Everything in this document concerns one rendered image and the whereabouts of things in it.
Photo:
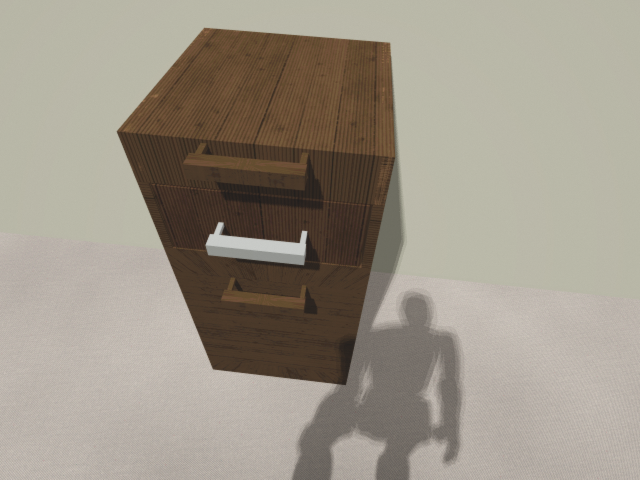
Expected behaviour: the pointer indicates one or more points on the drawer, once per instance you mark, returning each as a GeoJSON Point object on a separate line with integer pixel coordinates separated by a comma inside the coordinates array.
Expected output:
{"type": "Point", "coordinates": [335, 229]}

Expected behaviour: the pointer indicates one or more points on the handle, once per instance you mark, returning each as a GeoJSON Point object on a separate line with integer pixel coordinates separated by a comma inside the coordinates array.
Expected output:
{"type": "Point", "coordinates": [245, 171]}
{"type": "Point", "coordinates": [256, 249]}
{"type": "Point", "coordinates": [263, 302]}

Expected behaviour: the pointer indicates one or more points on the cabinet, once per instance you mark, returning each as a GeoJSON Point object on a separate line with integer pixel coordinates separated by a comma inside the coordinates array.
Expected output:
{"type": "Point", "coordinates": [324, 102]}

